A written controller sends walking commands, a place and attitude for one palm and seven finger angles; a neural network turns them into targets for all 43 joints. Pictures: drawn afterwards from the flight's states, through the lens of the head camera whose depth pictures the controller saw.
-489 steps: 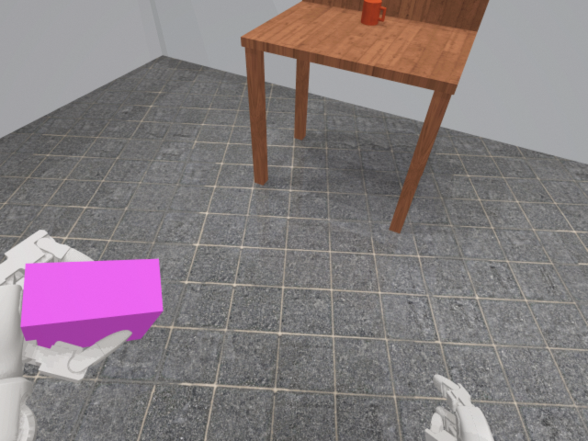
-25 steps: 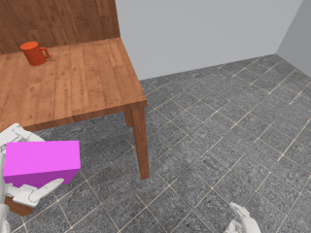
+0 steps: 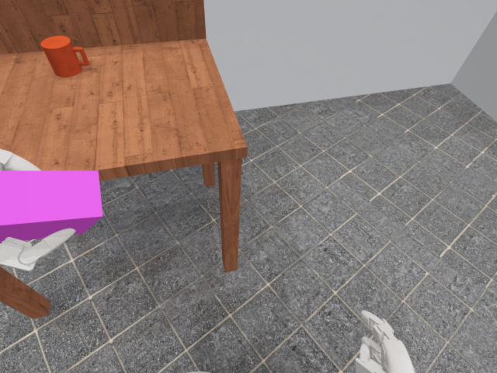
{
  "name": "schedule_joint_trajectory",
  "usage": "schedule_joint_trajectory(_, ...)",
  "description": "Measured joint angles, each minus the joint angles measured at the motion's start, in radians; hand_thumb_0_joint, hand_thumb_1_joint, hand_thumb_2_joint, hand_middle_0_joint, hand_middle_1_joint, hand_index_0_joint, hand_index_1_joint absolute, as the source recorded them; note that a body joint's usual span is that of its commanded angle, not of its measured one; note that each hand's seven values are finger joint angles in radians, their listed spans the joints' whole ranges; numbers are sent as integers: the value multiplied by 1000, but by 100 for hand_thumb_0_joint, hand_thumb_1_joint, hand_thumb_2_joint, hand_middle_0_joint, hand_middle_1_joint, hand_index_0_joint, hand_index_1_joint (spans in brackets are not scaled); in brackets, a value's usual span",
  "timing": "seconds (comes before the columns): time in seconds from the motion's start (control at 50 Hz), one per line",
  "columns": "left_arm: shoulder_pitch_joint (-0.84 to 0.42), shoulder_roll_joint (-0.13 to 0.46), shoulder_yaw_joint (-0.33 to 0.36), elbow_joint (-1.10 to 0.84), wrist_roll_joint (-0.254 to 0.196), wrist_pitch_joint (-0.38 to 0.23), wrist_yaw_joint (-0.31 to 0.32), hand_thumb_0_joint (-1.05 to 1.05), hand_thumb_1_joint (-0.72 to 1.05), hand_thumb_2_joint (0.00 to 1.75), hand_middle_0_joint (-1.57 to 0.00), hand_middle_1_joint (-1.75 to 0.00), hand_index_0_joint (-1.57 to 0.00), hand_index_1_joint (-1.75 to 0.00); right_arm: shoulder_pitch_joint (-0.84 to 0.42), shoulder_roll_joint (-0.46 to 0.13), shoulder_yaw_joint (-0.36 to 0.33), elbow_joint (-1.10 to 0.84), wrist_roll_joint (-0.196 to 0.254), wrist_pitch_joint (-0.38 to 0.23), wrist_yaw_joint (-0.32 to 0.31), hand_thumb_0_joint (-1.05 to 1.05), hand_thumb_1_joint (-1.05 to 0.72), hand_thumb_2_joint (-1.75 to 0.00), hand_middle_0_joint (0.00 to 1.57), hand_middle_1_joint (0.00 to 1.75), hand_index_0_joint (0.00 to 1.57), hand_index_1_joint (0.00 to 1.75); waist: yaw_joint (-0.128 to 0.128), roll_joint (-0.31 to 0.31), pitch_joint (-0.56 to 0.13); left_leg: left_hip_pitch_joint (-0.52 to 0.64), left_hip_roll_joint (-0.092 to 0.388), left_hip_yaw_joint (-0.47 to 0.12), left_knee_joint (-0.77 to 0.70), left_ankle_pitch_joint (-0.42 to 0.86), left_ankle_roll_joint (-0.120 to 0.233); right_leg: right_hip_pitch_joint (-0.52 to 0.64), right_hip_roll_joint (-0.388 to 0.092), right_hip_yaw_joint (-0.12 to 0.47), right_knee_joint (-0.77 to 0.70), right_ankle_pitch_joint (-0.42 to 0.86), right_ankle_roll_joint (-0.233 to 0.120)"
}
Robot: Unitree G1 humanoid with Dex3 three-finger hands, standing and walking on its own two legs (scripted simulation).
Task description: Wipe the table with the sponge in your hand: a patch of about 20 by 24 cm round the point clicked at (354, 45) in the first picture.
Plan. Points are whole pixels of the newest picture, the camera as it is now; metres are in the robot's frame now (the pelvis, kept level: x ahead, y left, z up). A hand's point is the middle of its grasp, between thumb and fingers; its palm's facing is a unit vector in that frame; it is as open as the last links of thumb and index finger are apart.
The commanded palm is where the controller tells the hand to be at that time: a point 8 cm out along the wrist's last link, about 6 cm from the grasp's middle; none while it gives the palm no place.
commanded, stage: look again from close up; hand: left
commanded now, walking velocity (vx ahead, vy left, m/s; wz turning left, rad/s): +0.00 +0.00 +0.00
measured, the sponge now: (55, 207) +0.26 +0.27 +0.17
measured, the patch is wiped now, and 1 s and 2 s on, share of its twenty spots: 0.00 0.00 0.00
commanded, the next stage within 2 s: shuffle to correct the standing spot in 0.12 s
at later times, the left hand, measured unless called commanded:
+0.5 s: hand (65, 185) +0.29 +0.27 +0.16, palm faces +0.38 -0.85 -0.37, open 9.8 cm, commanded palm +0.23 +0.31 +0.18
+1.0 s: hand (70, 151) +0.36 +0.31 +0.15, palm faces +0.31 -0.85 -0.43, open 9.8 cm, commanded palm +0.30 +0.35 +0.18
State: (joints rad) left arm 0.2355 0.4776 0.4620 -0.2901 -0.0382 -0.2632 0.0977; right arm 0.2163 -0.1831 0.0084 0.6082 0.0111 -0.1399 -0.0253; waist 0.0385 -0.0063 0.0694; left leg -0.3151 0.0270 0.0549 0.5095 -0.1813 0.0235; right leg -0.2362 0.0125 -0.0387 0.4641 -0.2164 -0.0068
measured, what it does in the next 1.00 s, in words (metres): walks ahead: left foot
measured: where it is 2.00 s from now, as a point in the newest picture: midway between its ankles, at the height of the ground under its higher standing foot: outside the picture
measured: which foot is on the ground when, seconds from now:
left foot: down 0.00-0.78, up 0.80-0.94, down 0.96-1.00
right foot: down 0.00-0.96, up 0.98-1.00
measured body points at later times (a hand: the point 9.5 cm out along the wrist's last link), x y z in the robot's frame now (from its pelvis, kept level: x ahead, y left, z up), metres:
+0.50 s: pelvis +0.07 +0.03 -0.01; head +0.08 +0.05 +0.44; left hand +0.27 +0.32 +0.18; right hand +0.27 -0.19 -0.06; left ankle +0.06 +0.10 -0.74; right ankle +0.02 -0.12 -0.74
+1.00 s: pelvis +0.12 +0.09 -0.03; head +0.15 +0.10 +0.41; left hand +0.34 +0.35 +0.18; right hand +0.25 -0.19 -0.11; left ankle +0.18 +0.19 -0.74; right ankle +0.02 -0.09 -0.71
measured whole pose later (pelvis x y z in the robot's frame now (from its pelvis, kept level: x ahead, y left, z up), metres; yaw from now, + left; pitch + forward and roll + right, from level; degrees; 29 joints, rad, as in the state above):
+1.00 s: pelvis +0.12 +0.09 -0.03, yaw -6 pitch -2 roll +0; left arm 0.43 0.40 0.42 -0.54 -0.02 -0.27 0.12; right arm 0.20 -0.23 -0.05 0.59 0.01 -0.05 0.00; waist 0.01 -0.04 0.11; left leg -0.43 0.02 0.05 0.79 -0.31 0.02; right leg -0.27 -0.09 0.06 0.93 -0.52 0.05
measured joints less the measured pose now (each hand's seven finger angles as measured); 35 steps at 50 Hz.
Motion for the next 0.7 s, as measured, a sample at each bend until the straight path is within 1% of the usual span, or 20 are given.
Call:
schedule_joint_trajectory(0.04, 48, -50, -24, -22, -12, 3, 1, -1, -46, 100, -78, -135, -77, -135, 10, -7, 0, -13, 4, -15, 11, 1, -90, -90, 20, 30, 21, 30, -8, -4, -12, 20, -16, 15, -29, 2, 13, 8, -15, 14, -10, -5, 11)
schedule_joint_trajectory(0.1, 143, -116, -109, -82, 4, 7, -11, -1, -46, 100, -78, -135, -77, -135, 23, -11, 2, -28, 7, -27, 16, 1, -90, -90, 20, 30, 21, 30, -19, -14, -29, 33, -40, 23, -59, 4, 31, 7, -30, 35, -4, -39, 17)
schedule_joint_trajectory(0.12, 168, -125, -134, -99, 13, 7, -16, -1, -46, 100, -78, -135, -77, -135, 25, -8, 4, -31, 6, -29, 15, 1, -90, -90, 20, 30, 21, 30, -21, -22, -29, 35, -48, 21, -62, 3, 34, 9, -32, 42, -6, -32, 18)
schedule_joint_trajectory(0.16, 198, -123, -160, -124, 27, 9, -25, -1, -46, 100, -78, -135, -77, -135, 22, 0, 11, -31, -1, -27, 12, 1, -90, -90, 20, 30, 21, 30, -19, -42, -23, 37, -58, 15, -61, -3, 38, 15, -38, 44, -6, -23, 26)
schedule_joint_trajectory(0.2, 202, -106, -154, -136, 32, 9, -27, -1, -46, 100, -78, -135, -77, -135, 16, 9, 20, -28, -10, -25, 8, 1, -90, -90, 20, 30, 21, 30, -13, -55, -17, 38, -59, 7, -56, -11, 37, 24, -38, 37, -13, -32, 33)
schedule_joint_trajectory(0.28, 157, -71, -91, -157, 26, 12, -8, -1, -46, 100, -78, -135, -77, -135, -8, 16, 32, -27, -21, -27, 7, 1, -90, -90, 20, 30, 21, 30, 5, -66, -5, 36, -51, -4, -40, -31, 32, 41, -30, 26, -33, -38, 31)
schedule_joint_trajectory(0.34, 123, -79, -63, -178, 17, 10, 9, -1, -46, 100, -78, -135, -77, -135, -31, 6, 31, -30, -27, -27, 16, 1, -90, -90, 20, 30, 21, 30, 10, -53, -12, 31, -45, -2, -10, -58, 34, 46, -24, 28, -30, -49, 30)
schedule_joint_trajectory(0.38, 121, -98, -68, -188, 13, 9, 14, -1, -46, 100, -78, -135, -77, -135, -43, -3, 28, -35, -28, -22, 22, 1, -90, -90, 21, 30, 21, 30, 6, -38, -28, 29, -43, 4, 12, -81, 36, 47, -23, 34, -17, -64, 31)
schedule_joint_trajectory(0.44, 142, -122, -93, -186, 12, 12, 10, 0, -46, 100, -78, -135, -77, -135, -52, -14, 20, -48, -27, -3, 25, 1, -90, -90, 21, 30, 21, 30, -4, -16, -58, 30, -42, 16, 43, -118, 42, 45, -24, 47, 11, -94, 35)
schedule_joint_trajectory(0.52, 172, -122, -115, -149, 12, 24, -1, 0, -46, 100, -78, -135, -77, -135, -50, -24, 10, -67, -19, 32, 19, 1, -90, -90, 21, 30, 21, 30, -24, 0, -82, 33, -46, 31, 83, -162, 47, 39, -30, 62, 62, -140, 40)
schedule_joint_trajectory(0.58, 177, -106, -103, -131, 8, 36, -4, 0, -46, 100, -78, -135, -77, -135, -44, -28, 6, -72, -14, 56, 14, 1, -90, -90, 20, 30, 21, 30, -32, -6, -76, 37, -50, 44, 109, -190, 49, 30, -35, 75, 106, -172, 40)
schedule_joint_trajectory(0.62, 176, -97, -89, -136, 4, 43, -3, 0, -46, 100, -78, -135, -77, -135, -38, -31, 3, -74, -10, 66, 13, 1, -90, -90, 20, 30, 21, 30, -36, -12, -64, 40, -52, 51, 122, -204, 51, 17, -38, 79, 147, -186, 31)
schedule_joint_trajectory(0.66, 176, -91, -75, -155, 0, 46, 1, 0, -46, 100, -78, -135, -77, -135, -31, -33, 1, -74, -8, 70, 15, 1, -90, -90, 20, 30, 21, 30, -36, -15, -50, 48, -51, 60, 129, -215, 53, -1, -42, 67, 197, -187, 20)
schedule_joint_trajectory(0.7, 185, -90, -67, -179, -2, 43, 4, 0, -46, 100, -78, -135, -77, -135, -17, -35, -3, -75, -7, 69, 21, 1, -90, -90, 20, 30, 21, 30, -35, -8, -44, 55, -44, 69, 137, -227, 54, -4, -46, 44, 217, -187, 5)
